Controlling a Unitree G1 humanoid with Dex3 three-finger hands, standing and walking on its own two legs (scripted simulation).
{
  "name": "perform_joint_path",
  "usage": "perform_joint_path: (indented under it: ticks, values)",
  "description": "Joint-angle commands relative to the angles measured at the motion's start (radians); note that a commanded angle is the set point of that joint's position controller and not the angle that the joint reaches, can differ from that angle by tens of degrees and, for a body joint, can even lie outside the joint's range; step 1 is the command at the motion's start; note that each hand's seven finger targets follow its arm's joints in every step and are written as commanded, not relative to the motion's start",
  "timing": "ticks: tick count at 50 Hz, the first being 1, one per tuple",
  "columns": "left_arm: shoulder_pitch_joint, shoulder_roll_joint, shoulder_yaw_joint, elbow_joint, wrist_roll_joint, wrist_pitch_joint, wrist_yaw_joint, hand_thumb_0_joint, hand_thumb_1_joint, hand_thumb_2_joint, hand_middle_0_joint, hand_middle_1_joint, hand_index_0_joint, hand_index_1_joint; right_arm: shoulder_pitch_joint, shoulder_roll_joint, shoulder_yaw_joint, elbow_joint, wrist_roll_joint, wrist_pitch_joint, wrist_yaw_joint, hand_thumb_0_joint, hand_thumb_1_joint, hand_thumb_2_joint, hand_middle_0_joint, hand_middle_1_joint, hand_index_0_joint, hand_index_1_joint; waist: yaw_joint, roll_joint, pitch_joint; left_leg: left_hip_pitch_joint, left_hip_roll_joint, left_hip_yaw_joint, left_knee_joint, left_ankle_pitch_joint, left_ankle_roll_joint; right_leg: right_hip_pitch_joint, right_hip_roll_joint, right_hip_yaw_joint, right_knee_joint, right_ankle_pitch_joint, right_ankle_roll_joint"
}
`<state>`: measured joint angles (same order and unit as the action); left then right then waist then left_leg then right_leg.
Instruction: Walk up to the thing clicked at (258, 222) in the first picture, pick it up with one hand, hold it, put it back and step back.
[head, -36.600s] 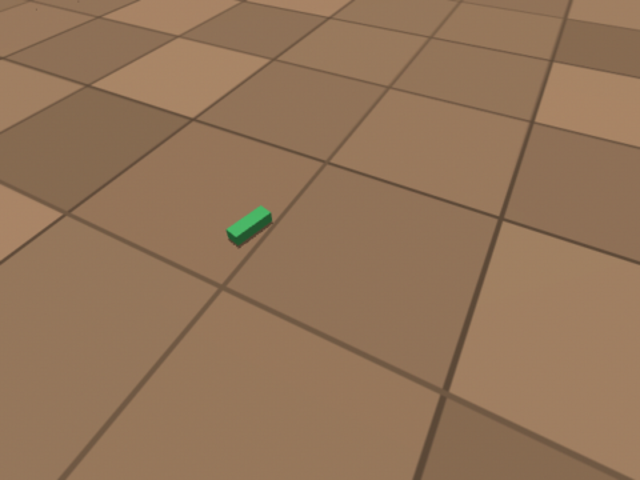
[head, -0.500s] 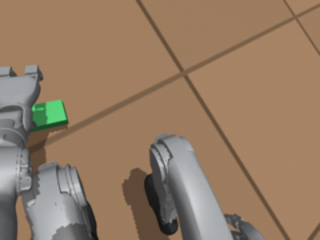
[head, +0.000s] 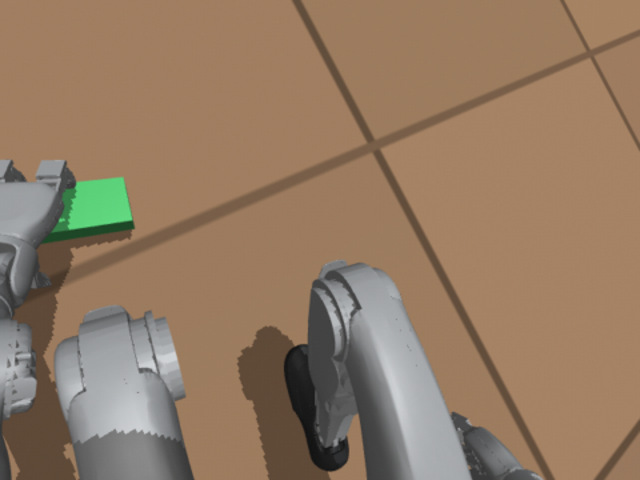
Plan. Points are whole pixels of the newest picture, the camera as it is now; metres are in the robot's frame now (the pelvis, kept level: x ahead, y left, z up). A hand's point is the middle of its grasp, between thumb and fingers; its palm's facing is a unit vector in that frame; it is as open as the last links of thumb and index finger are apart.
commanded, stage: rest palm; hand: left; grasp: from above
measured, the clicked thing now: (53, 214) +0.47 +0.26 -0.28
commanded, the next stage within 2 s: close in 1.36 s
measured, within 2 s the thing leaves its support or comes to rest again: neither
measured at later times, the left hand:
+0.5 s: hand (46, 222) +0.45 +0.26 -0.25, palm faces -0.49 -0.14 -0.86, open 13.8 cm
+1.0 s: hand (41, 226) +0.45 +0.26 -0.25, palm faces -0.45 -0.09 -0.89, open 13.9 cm
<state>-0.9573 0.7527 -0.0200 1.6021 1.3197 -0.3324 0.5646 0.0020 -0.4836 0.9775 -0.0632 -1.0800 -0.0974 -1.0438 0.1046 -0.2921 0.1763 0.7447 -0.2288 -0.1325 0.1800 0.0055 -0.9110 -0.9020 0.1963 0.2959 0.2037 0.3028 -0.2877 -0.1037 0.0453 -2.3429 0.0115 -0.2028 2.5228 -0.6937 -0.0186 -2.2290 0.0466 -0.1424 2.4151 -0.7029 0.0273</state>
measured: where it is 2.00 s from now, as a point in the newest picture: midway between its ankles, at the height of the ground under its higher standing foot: (248, 454)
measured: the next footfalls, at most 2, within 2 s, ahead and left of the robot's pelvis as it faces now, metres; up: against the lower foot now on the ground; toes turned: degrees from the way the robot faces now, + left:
none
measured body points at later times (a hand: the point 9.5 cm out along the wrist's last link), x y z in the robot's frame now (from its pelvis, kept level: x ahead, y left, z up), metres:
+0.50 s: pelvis +0.00 +0.00 +0.00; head +0.28 +0.09 +0.34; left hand +0.47 +0.26 -0.20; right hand +0.03 -0.24 -0.08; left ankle +0.07 +0.13 -0.27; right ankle +0.10 -0.12 -0.27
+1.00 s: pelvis +0.00 +0.01 +0.00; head +0.26 +0.12 +0.34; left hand +0.47 +0.27 -0.20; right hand +0.04 -0.25 -0.05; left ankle +0.07 +0.13 -0.27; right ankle +0.10 -0.12 -0.27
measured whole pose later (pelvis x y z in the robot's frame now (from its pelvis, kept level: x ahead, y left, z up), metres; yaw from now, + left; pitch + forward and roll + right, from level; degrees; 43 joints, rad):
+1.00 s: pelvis +0.00 +0.01 +0.00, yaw -4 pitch +27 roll -14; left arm -1.05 0.87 -0.01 1.78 1.25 -0.18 0.69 0.00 -0.47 0.94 -0.08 -1.04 -0.09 -1.02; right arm 0.09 -0.34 0.26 0.71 -0.27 -0.29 0.30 0.00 -0.91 -0.91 0.19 0.30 0.20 0.30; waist -0.37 -0.14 0.13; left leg -2.35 0.03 -0.26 2.54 -0.71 -0.01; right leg -2.22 0.08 -0.19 2.38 -0.67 0.05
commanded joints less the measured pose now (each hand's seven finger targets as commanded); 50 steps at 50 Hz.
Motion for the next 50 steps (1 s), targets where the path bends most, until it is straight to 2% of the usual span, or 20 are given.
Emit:
perform_joint_path:
  ticks: [1, 4, 8, 9, 11, 12, 13, 14, 16, 18, 21, 23, 25, 28, 29, 32, 36, 42, 46, 50]
  values:
    - [-0.299, 0.129, 0.029, -0.041, 0.047, 0.044, 0.183, 0.000, -0.483, 1.032, -0.079, -1.029, -0.080, -1.026, 0.149, -0.287, -0.072, 0.039, -0.039, -0.026, 0.022, 0.000, -0.893, -0.897, 0.200, 0.300, 0.200, 0.300, -0.055, 0.494, -0.560, 0.541, 0.009, 0.092, -0.276, 0.202, 0.000, 0.208, 0.055, -0.113, -0.205, 0.262, -0.062]
    - [-0.312, 0.135, 0.026, -0.003, 0.054, 0.114, 0.247, 0.000, -0.430, 1.050, -0.094, -1.069, -0.103, -1.058, 0.136, -0.297, -0.071, 0.046, -0.059, -0.042, 0.053, 0.000, -0.891, -0.896, 0.200, 0.300, 0.200, 0.300, -0.074, 0.495, -0.561, 0.519, 0.012, 0.094, -0.270, 0.204, 0.005, 0.216, 0.059, -0.108, -0.207, 0.277, -0.062]
    - [-0.339, 0.118, 0.013, 0.037, -0.006, 0.191, 0.261, 0.000, -0.420, 0.988, -0.078, -1.092, -0.103, -1.063, 0.120, -0.305, -0.070, 0.042, -0.063, -0.075, 0.090, 0.000, -0.897, -0.898, 0.200, 0.300, 0.200, 0.300, -0.094, 0.463, -0.564, 0.465, 0.019, 0.093, -0.244, 0.166, 0.021, 0.235, 0.055, -0.095, -0.225, 0.255, -0.057]
    - [-0.349, 0.130, 0.033, 0.042, -0.021, 0.202, 0.250, 0.000, -0.434, 0.973, -0.070, -1.070, -0.094, -1.042, 0.138, -0.319, -0.072, 0.040, -0.059, -0.083, 0.098, 0.000, -0.896, -0.897, 0.200, 0.300, 0.200, 0.300, -0.108, 0.435, -0.559, 0.467, 0.023, 0.087, -0.238, 0.155, 0.026, 0.234, 0.050, -0.101, -0.228, 0.249, -0.051]
    - [-0.358, 0.136, 0.035, 0.070, -0.070, 0.215, 0.225, 0.000, -0.443, 0.920, -0.059, -1.068, -0.090, -1.033, 0.150, -0.315, -0.065, 0.043, -0.051, -0.091, 0.104, 0.000, -0.901, -0.899, 0.200, 0.300, 0.200, 0.300, -0.105, 0.415, -0.558, 0.432, 0.026, 0.082, -0.232, 0.144, 0.034, 0.254, 0.053, -0.091, -0.247, 0.245, -0.049]
    - [-0.377, 0.139, 0.051, 0.064, -0.087, 0.212, 0.197, 0.000, -0.436, 0.903, -0.056, -1.073, -0.092, -1.033, 0.162, -0.321, -0.061, 0.029, -0.053, -0.102, 0.109, 0.000, -0.900, -0.898, 0.200, 0.300, 0.200, 0.300, -0.128, 0.386, -0.548, 0.427, 0.024, 0.079, -0.225, 0.123, 0.040, 0.265, 0.049, -0.096, -0.254, 0.227, -0.044]
    - [-0.362, 0.136, 0.038, 0.086, -0.105, 0.211, 0.164, 0.000, -0.434, 0.889, -0.054, -1.083, -0.093, -1.039, 0.176, -0.314, -0.055, 0.032, -0.043, -0.105, 0.114, 0.000, -0.903, -0.900, 0.200, 0.300, 0.200, 0.300, -0.117, 0.384, -0.543, 0.412, 0.026, 0.079, -0.220, 0.122, 0.043, 0.279, 0.053, -0.087, -0.257, 0.226, -0.044]
    - [-0.345, 0.194, 0.084, 0.093, -0.119, 0.204, 0.139, 0.000, -0.439, 0.905, -0.058, -1.092, -0.095, -1.051, 0.176, -0.322, -0.053, 0.010, -0.042, -0.110, 0.112, 0.000, -0.905, -0.901, 0.199, 0.300, 0.200, 0.300, -0.118, 0.338, -0.557, 0.391, 0.022, 0.080, -0.208, 0.129, 0.052, 0.310, 0.051, -0.083, -0.263, 0.230, -0.038]
    - [-0.322, 0.204, 0.077, 0.093, -0.130, 0.192, 0.080, 0.000, -0.459, 0.901, -0.053, -1.080, -0.086, -1.044, 0.188, -0.307, -0.039, 0.005, -0.028, -0.110, 0.105, 0.000, -0.906, -0.902, 0.199, 0.300, 0.200, 0.300, -0.110, 0.322, -0.572, 0.377, 0.022, 0.080, -0.203, 0.143, 0.055, 0.348, 0.050, -0.078, -0.261, 0.238, -0.037]
    - [-0.303, 0.204, 0.059, 0.070, -0.129, 0.169, 0.047, 0.000, -0.476, 0.916, -0.054, -1.082, -0.082, -1.052, 0.183, -0.298, -0.030, -0.002, -0.030, -0.113, 0.101, 0.000, -0.910, -0.904, 0.199, 0.300, 0.200, 0.300, -0.097, 0.355, -0.600, 0.419, 0.021, 0.078, -0.204, 0.166, 0.050, 0.376, 0.056, -0.084, -0.250, 0.263, -0.039]
    - [-0.316, 0.276, 0.082, -0.019, -0.130, 0.118, 0.044, 0.000, -0.472, 0.903, -0.054, -1.080, -0.084, -1.047, 0.196, -0.308, -0.014, -0.012, -0.030, -0.105, 0.096, 0.000, -0.909, -0.904, 0.199, 0.300, 0.200, 0.300, -0.082, 0.413, -0.679, 0.477, 0.025, 0.073, -0.206, 0.230, 0.040, 0.461, 0.062, -0.097, -0.238, 0.331, -0.041]
    - [-0.258, 0.274, 0.083, -0.006, -0.107, 0.093, 0.060, 0.000, -0.489, 0.916, -0.056, -1.066, -0.079, -1.040, 0.186, -0.312, -0.004, -0.019, -0.029, -0.101, 0.094, 0.000, -0.910, -0.905, 0.199, 0.300, 0.200, 0.300, -0.082, 0.438, -0.649, 0.501, 0.029, 0.077, -0.202, 0.264, 0.032, 0.469, 0.070, -0.105, -0.226, 0.374, -0.043]
    - [-0.250, 0.232, 0.059, 0.024, -0.082, 0.066, 0.075, 0.000, -0.489, 0.926, -0.056, -1.050, -0.075, -1.028, 0.179, -0.321, 0.007, -0.019, -0.040, -0.103, 0.098, 0.000, -0.905, -0.903, 0.200, 0.300, 0.200, 0.300, -0.112, 0.428, -0.593, 0.479, 0.030, 0.071, -0.188, 0.262, 0.027, 0.428, 0.076, -0.125, -0.223, 0.377, -0.045]
    - [-0.242, 0.273, 0.078, 0.025, -0.066, 0.054, 0.108, 0.000, -0.500, 0.950, -0.061, -1.024, -0.071, -1.011, 0.174, -0.318, 0.012, -0.018, -0.039, -0.103, 0.103, 0.000, -0.903, -0.903, 0.200, 0.300, 0.200, 0.300, -0.094, 0.443, -0.569, 0.471, 0.034, 0.068, -0.197, 0.257, 0.028, 0.415, 0.083, -0.122, -0.226, 0.382, -0.042]
    - [-0.261, 0.282, 0.080, 0.021, -0.059, 0.052, 0.123, 0.000, -0.506, 0.961, -0.063, -1.017, -0.069, -1.008, 0.183, -0.328, 0.013, -0.020, -0.041, -0.105, 0.104, 0.000, -0.902, -0.903, 0.200, 0.300, 0.200, 0.300, -0.105, 0.440, -0.555, 0.466, 0.035, 0.064, -0.196, 0.251, 0.029, 0.400, 0.081, -0.126, -0.228, 0.374, -0.041]
    - [-0.235, 0.253, 0.070, 0.040, -0.038, 0.061, 0.180, 0.000, -0.506, 0.966, -0.060, -1.017, -0.066, -1.009, 0.167, -0.340, 0.004, -0.005, -0.051, -0.112, 0.105, 0.000, -0.899, -0.902, 0.200, 0.300, 0.200, 0.300, -0.104, 0.432, -0.534, 0.458, 0.038, 0.054, -0.212, 0.210, 0.025, 0.378, 0.089, -0.130, -0.238, 0.332, -0.045]
    - [-0.283, 0.229, 0.032, 0.049, -0.035, 0.089, 0.210, 0.000, -0.479, 0.935, -0.063, -1.025, -0.077, -1.008, 0.160, -0.350, -0.010, 0.009, -0.055, -0.130, 0.111, 0.000, -0.901, -0.902, 0.199, 0.300, 0.200, 0.300, -0.128, 0.446, -0.477, 0.436, 0.039, 0.045, -0.244, 0.117, 0.019, 0.312, 0.090, -0.139, -0.248, 0.230, -0.052]
    - [-0.339, 0.219, 0.009, 0.062, -0.066, 0.139, 0.192, 0.000, -0.481, 0.931, -0.062, -1.037, -0.077, -1.019, 0.155, -0.366, -0.021, 0.001, -0.041, -0.150, 0.114, 0.000, -0.904, -0.904, 0.199, 0.300, 0.199, 0.300, -0.151, 0.400, -0.442, 0.410, 0.042, 0.028, -0.254, 0.049, 0.025, 0.276, 0.079, -0.133, -0.264, 0.176, -0.048]
    - [-0.342, 0.211, 0.004, 0.073, -0.084, 0.150, 0.164, 0.000, -0.487, 0.934, -0.061, -1.043, -0.075, -1.026, 0.161, -0.362, -0.011, -0.018, -0.033, -0.160, 0.111, 0.000, -0.905, -0.905, 0.199, 0.300, 0.199, 0.300, -0.148, 0.389, -0.475, 0.433, 0.043, 0.023, -0.250, 0.091, 0.025, 0.295, 0.078, -0.137, -0.262, 0.216, -0.043]
    - [-0.337, 0.212, -0.007, 0.083, -0.087, 0.149, 0.145, 0.000, -0.476, 0.913, -0.059, -1.055, -0.080, -1.032, 0.152, -0.359, 0.009, -0.020, -0.031, -0.173, 0.116, 0.000, -0.907, -0.906, 0.199, 0.300, 0.199, 0.300, -0.147, 0.455, -0.498, 0.491, 0.045, 0.017, -0.246, 0.167, 0.012, 0.323, 0.078, -0.148, -0.229, 0.293, -0.046]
